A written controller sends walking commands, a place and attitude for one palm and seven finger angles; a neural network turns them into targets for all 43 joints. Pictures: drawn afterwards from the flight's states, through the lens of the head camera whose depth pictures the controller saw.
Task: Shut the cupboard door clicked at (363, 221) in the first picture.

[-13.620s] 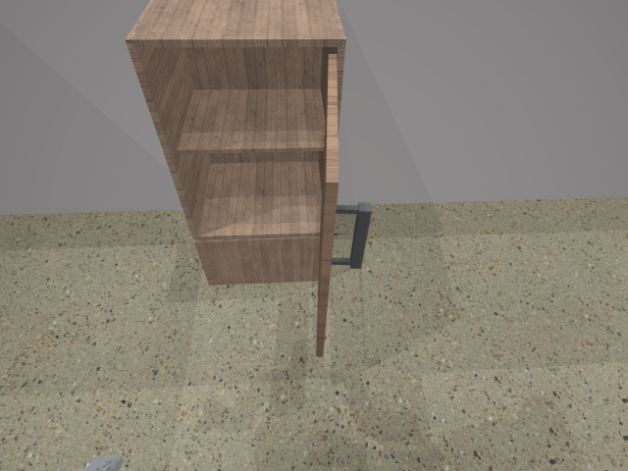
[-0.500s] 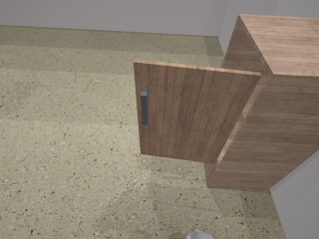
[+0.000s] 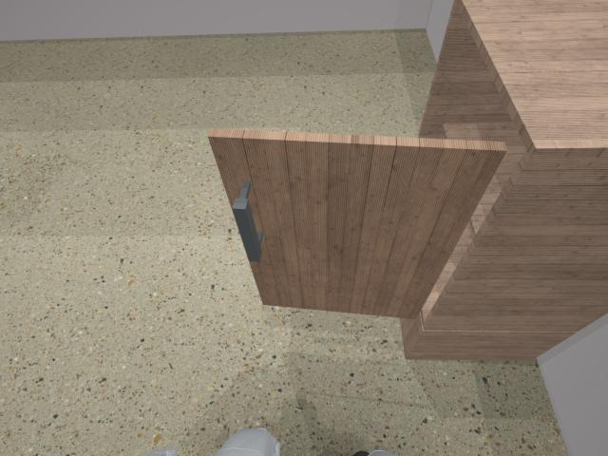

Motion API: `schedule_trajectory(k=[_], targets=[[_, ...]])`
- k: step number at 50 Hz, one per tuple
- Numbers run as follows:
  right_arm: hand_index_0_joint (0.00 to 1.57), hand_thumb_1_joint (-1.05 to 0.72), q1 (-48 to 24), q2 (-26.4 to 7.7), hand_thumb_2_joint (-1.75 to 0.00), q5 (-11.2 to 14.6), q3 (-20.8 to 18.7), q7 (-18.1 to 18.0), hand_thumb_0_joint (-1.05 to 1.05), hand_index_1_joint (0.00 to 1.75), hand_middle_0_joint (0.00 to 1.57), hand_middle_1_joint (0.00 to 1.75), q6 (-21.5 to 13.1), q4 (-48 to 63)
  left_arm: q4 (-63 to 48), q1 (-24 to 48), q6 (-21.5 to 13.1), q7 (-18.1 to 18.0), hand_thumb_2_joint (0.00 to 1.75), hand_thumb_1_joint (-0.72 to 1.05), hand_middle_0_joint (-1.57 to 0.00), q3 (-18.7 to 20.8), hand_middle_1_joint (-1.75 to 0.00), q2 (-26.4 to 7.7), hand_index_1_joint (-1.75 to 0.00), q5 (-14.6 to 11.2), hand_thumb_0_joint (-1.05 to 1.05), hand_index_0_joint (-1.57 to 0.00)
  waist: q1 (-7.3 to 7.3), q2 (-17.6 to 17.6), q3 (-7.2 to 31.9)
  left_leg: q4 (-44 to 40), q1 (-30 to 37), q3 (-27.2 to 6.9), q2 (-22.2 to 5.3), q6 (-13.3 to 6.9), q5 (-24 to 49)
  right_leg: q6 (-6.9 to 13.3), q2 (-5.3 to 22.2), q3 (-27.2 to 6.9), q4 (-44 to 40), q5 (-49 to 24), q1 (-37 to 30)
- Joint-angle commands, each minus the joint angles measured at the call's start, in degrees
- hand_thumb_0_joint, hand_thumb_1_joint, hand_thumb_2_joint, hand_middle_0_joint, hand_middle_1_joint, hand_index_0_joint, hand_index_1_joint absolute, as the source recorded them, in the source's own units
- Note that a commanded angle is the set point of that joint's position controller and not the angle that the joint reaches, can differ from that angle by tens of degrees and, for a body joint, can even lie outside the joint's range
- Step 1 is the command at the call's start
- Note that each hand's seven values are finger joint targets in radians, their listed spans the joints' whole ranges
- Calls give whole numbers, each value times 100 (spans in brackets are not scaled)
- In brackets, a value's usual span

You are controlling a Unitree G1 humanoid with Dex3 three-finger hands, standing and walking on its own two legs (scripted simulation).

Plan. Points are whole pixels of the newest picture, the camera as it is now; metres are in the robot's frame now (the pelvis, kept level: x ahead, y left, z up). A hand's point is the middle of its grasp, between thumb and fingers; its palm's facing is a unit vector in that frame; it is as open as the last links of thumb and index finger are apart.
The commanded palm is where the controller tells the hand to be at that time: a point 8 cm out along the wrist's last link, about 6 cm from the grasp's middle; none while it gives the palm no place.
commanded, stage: come to a stop and stand still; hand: left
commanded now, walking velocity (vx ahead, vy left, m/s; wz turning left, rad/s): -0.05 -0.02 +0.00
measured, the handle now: (251, 223) +0.48 +0.13 -0.05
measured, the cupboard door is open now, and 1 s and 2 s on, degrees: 85 85 85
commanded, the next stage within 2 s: look again from close up in 1.34 s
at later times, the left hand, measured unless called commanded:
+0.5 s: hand out of the picture -0.04 +0.25 -0.18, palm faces +0.03 -0.98 -0.19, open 7.4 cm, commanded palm none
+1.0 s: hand out of the picture -0.08 +0.19 -0.17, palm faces +0.01 -0.99 -0.16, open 7.4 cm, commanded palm none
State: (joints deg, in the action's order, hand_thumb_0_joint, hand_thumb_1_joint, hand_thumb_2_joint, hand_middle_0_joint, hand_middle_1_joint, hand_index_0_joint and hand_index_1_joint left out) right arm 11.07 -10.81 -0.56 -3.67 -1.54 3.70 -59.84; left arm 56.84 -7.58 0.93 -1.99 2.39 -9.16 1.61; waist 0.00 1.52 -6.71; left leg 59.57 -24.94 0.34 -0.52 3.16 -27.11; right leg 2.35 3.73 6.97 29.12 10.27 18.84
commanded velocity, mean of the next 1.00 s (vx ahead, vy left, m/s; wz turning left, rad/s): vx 0.00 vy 0.00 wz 0.00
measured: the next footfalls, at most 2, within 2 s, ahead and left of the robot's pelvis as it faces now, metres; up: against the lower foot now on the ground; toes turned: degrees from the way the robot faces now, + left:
left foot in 0.18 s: +0.01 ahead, +0.15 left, +0.00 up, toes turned +3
right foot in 0.56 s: -0.06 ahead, -0.06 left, +0.00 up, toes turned -3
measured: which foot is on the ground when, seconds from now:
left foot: up 0.00-0.16, down 0.18-1.00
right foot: down 0.00-0.18, up 0.20-0.54, down 0.56-1.00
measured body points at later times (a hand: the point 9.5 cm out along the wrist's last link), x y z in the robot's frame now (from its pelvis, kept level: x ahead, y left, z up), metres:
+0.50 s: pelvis -0.04 +0.07 +0.01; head -0.02 +0.09 +0.46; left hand -0.04 +0.31 -0.16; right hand +0.01 -0.16 -0.14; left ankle -0.03 +0.15 -0.74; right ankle -0.10 -0.06 -0.71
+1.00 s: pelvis -0.07 +0.04 +0.01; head -0.06 +0.04 +0.45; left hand -0.08 +0.24 -0.16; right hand -0.13 -0.15 -0.16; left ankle -0.03 +0.15 -0.74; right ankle -0.10 -0.06 -0.74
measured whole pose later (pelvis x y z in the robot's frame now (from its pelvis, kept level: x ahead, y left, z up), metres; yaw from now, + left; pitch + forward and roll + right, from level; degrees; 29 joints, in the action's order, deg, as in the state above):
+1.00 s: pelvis -0.07 +0.04 +0.01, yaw -1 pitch -2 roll +1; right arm 20.4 -5.5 -0.5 -0.5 -2.3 0.7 -68.2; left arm 65.6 -17.6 0.6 -2.2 -0.2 -5.7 0.3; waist -1.2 -0.1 -1.8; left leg 22.6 -12.0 4.3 0.4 -1.3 -9.2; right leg 1.5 -0.2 2.3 24.6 16.4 6.8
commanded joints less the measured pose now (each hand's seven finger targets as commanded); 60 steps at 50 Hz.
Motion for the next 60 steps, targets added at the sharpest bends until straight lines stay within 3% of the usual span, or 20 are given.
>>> schedule_trajectory(k=[1,4,5,7,8,9,10,11,14,16,19,22,25,27,29,31,32,36,41,60], targets=[[20,-90,449,-220,-90,3,-41,52,0,30,20,30,-79,315,-323,-348,-19,-78,90,90,-20,303,-30,-1136,-30,33,0,-20,137,-1233,1156,-450,327,7,-35,17,59,870,1486,-1130,-805,-2743,-801],[20,-90,410,-191,-90,28,-9,56,0,30,20,30,-174,373,-294,-399,9,-52,90,90,-20,310,-30,-1183,-30,54,0,-20,153,-1305,1185,-1541,724,188,19,-58,178,819,1333,-1209,-796,-1942,-799],[20,-90,561,-198,-90,25,14,53,0,30,20,30,-213,356,-303,-358,18,-49,90,90,-20,317,-30,-1215,-30,41,0,-20,52,-1219,1220,-2120,936,229,29,-77,432,724,1283,-1236,-679,-1722,-785],[20,-90,896,-257,-90,20,19,51,0,30,20,30,-284,244,-283,-324,73,-31,90,90,-20,294,-30,-1104,-30,-35,0,-20,-120,-889,1137,-3579,1939,258,-49,-128,1456,294,988,-1067,-251,-600,-102],[20,-90,819,-592,-90,-14,-17,53,0,30,20,30,-332,306,-325,-436,119,-7,90,90,-20,224,-30,-808,-30,-83,0,-20,-83,281,954,-4202,2026,-609,-759,-327,1542,-16,443,-731,383,593,486],[20,-90,550,-956,-90,-61,-70,51,0,30,20,30,-319,526,-387,-518,163,7,90,90,-20,161,-30,-486,-30,-93,0,-20,-17,1555,599,-4739,1147,-1652,-1790,-707,1922,-324,-145,-311,1167,1866,623],[20,-90,203,-1002,-90,-90,-61,-30,0,30,20,30,-303,612,-364,-361,257,-36,90,90,-20,154,-30,-581,-30,-55,0,-20,-57,1564,345,-4897,498,-1891,-1941,-909,2258,-371,-177,-807,1849,2125,491],[20,-90,-46,-855,-90,-108,-22,-90,0,30,20,30,-302,611,-264,-339,288,-36,90,90,-20,200,-30,-641,-30,-48,0,-20,58,1307,186,-4825,379,-1532,-1687,-945,2407,-322,-213,-1063,2306,1876,410],[20,-90,-295,-600,-90,-45,101,-118,0,30,20,30,-370,583,90,-874,207,25,90,90,-20,205,-30,-638,-30,-46,0,-20,310,581,369,-4551,1008,-784,-1192,-1034,2626,-370,-269,-1021,2894,1269,581],[20,-90,-75,-532,-90,-17,105,-127,0,30,20,30,-408,482,166,-910,170,6,90,90,-20,163,-30,-591,-30,-58,0,-20,207,593,526,-4554,1471,-691,-1131,-1065,2837,-453,-214,-980,2738,1201,600],[20,-90,276,-455,-90,-2,101,-155,0,30,20,30,-429,277,204,-776,137,-5,90,90,-20,75,-30,-492,-30,-63,0,-20,34,427,576,-4496,2059,-896,-1301,-1260,3309,-480,-101,-856,1924,1414,519],[20,-90,539,-544,-90,-15,70,-164,0,30,20,30,-433,76,269,-720,108,-13,90,90,-20,-18,-30,-363,-30,-79,0,-20,-103,572,782,-4382,2488,-1033,-1384,-1301,3836,-454,-43,-736,1043,1649,150],[20,-90,575,-505,-90,13,79,-142,0,30,20,30,-449,-89,489,-996,59,-33,90,90,-20,-60,-30,-336,-30,-107,0,-20,-18,500,895,-4191,2410,-944,-1238,-1178,4077,-384,-54,-635,-24,1077,-459],[20,-90,543,-361,-90,64,121,-133,0,30,20,30,-474,-161,697,-1311,-22,-62,90,90,-20,-90,-30,-351,-30,-105,0,-20,66,139,867,-4001,2011,-741,-916,-828,3323,-304,74,-750,-1065,-16,-1096],[20,-90,561,-158,-90,93,165,-82,0,30,20,30,-469,-203,718,-1181,-69,-80,90,90,-20,-116,-30,-482,-30,-103,0,-20,-33,-69,424,-4138,1561,-520,-565,-506,2225,-103,484,-1043,-1124,-355,-1039],[20,-90,587,-186,-90,38,187,-77,0,30,20,30,-448,-299,763,-1168,-120,-63,90,90,-20,-143,-30,-385,-30,-114,0,-20,-61,-735,400,-4036,1867,-358,-476,-473,2381,-52,395,-1109,-1070,-455,-733],[20,-90,668,-236,-90,39,188,-72,0,30,20,30,-445,-342,759,-1128,-130,-64,90,90,-20,-165,-30,-353,-30,-126,0,-20,-91,-827,382,-4071,1956,-340,-481,-477,2220,-54,391,-1105,-1119,-207,-634],[20,-90,791,-168,-90,27,231,-58,0,30,20,30,-434,-508,730,-1122,-92,-68,90,90,-20,-156,-30,-315,-30,-138,0,-20,-55,-367,96,-4263,1699,-362,-452,-474,1637,-63,297,-1072,-1172,467,-509],[20,-90,992,-48,-90,13,243,-64,0,30,20,30,-395,-595,751,-1261,-85,-66,90,90,-20,-156,-30,-249,-30,-142,0,-20,-41,-308,-109,-4242,1472,-361,-406,-461,1289,-39,260,-1120,-1268,900,-329],[20,-90,1143,180,-90,23,259,-114,0,30,20,30,-436,-630,815,-1562,-156,-88,90,90,-20,-167,-30,5,-30,-140,0,-20,-50,-159,-29,-3942,1561,-276,-459,-457,1875,10,218,-1151,-1247,444,-296]])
